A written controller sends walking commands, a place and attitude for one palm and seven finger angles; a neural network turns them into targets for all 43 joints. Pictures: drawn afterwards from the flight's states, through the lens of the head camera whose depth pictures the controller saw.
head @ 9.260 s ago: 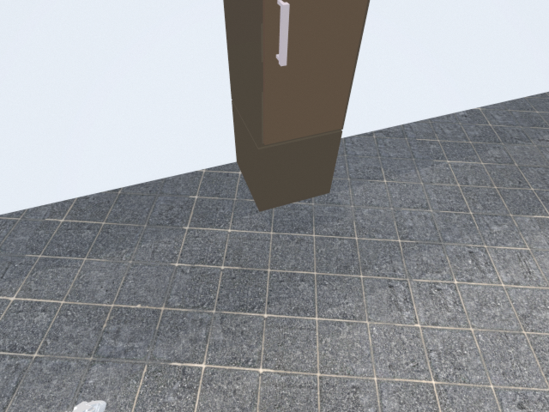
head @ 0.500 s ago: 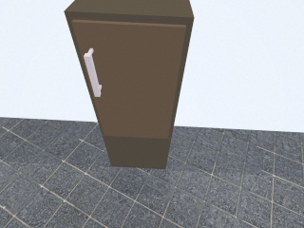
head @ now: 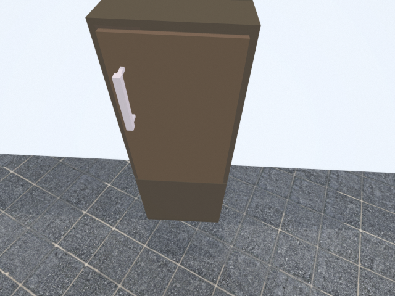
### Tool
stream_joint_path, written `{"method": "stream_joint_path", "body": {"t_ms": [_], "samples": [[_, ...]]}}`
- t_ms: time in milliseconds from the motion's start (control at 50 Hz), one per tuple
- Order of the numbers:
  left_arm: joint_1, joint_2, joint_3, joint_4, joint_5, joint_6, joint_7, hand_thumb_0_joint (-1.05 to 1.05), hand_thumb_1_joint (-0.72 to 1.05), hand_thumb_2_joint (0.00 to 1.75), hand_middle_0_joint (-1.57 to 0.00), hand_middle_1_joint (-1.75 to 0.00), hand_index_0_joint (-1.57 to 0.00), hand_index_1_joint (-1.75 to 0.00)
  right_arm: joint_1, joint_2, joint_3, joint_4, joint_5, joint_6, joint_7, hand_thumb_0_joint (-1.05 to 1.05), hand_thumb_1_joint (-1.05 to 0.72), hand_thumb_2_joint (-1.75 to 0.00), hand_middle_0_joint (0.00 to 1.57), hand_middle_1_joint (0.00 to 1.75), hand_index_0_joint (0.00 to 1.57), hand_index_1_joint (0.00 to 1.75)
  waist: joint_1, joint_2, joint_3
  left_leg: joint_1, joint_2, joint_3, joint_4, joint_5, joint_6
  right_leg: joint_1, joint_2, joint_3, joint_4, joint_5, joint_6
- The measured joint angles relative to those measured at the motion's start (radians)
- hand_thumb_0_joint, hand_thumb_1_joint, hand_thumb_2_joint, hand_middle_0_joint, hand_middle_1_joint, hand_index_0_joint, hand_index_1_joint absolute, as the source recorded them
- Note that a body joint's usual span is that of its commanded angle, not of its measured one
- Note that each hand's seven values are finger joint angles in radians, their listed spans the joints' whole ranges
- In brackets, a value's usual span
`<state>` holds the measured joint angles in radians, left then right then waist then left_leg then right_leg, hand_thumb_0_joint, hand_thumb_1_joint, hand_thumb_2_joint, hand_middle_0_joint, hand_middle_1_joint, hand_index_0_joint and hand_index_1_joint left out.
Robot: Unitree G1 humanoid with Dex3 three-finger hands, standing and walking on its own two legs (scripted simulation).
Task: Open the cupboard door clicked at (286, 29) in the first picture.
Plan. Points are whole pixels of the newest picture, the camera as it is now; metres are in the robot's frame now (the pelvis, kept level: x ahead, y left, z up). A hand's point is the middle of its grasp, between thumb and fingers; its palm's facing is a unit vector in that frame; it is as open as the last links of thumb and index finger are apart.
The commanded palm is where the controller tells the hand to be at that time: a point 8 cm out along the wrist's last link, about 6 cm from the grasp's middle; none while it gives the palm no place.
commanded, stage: come to a stop and stand still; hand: left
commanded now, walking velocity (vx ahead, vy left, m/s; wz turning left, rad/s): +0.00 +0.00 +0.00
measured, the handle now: (126, 100) +0.57 +0.23 +0.07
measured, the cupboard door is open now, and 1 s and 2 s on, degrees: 0 0 0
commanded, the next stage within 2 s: look again from close up in 0.24 s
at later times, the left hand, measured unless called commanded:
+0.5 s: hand out of the picture +0.03 +0.19 -0.18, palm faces +0.04 -0.97 -0.25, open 7.3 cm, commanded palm none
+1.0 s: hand out of the picture +0.02 +0.23 -0.16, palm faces +0.02 -0.96 -0.29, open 7.3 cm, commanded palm none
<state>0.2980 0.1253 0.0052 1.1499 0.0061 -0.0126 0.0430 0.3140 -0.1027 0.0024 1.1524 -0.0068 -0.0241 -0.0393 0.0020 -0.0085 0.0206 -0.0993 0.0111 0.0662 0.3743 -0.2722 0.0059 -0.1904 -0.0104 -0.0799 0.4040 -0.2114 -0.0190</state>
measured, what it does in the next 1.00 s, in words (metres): stands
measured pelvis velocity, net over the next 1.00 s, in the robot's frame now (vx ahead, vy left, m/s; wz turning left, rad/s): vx -0.04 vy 0.00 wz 0.02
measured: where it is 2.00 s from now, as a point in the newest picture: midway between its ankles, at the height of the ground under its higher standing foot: outside the picture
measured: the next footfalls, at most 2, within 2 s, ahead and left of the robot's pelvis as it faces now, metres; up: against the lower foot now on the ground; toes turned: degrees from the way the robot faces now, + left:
none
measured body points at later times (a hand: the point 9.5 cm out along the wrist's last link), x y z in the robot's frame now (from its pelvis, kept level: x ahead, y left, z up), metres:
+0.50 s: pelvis +0.00 +0.00 -0.01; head +0.01 -0.01 +0.44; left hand +0.02 +0.24 -0.16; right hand +0.02 -0.24 -0.16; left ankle -0.05 +0.11 -0.74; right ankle +0.00 -0.10 -0.74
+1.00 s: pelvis -0.04 +0.00 +0.00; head -0.05 +0.01 +0.45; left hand +0.02 +0.28 -0.14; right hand +0.03 -0.27 -0.14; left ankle -0.05 +0.11 -0.74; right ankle +0.00 -0.10 -0.74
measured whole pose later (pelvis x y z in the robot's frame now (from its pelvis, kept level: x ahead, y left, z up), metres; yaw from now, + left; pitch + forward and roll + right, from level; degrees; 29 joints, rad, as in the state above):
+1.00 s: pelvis -0.04 +0.00 +0.00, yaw +1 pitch -3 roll +0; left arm 0.19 0.29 0.00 1.05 0.01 -0.01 0.01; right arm 0.20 -0.28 0.00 1.05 -0.02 0.00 0.01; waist 0.00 -0.01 0.01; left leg -0.12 0.00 0.05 0.39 -0.23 0.01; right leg -0.19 -0.02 -0.10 0.39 -0.16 -0.02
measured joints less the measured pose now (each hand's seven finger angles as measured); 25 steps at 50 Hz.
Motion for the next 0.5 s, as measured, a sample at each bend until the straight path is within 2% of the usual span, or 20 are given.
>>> {"method": "stream_joint_path", "body": {"t_ms": [360,500], "samples": [[-0.016,0.021,-0.006,-0.016,0.001,0.002,-0.003,0.01,0.92,0.9,-0.2,-0.3,-0.2,-0.3,-0.011,-0.012,0.003,-0.013,-0.001,0.008,0.006,0.01,-0.91,-0.9,0.2,0.3,0.2,0.3,-0.006,0.001,0.011,0.023,0.002,-0.006,-0.012,-0.009,-0.005,0.02,0.002,-0.006,0.0,-0.017,-0.003],[-0.007,0.065,0.013,-0.114,0.007,-0.006,-0.005,0.01,0.91,0.9,-0.2,-0.3,-0.21,-0.3,-0.02,-0.083,-0.027,-0.122,-0.008,0.005,0.003,0.01,-0.91,-0.9,0.2,0.3,0.2,0.3,-0.018,0.018,-0.008,-0.047,0.0,-0.017,0.124,-0.07,-0.001,-0.04,-0.009,-0.016,0.122,-0.074,-0.008]]}}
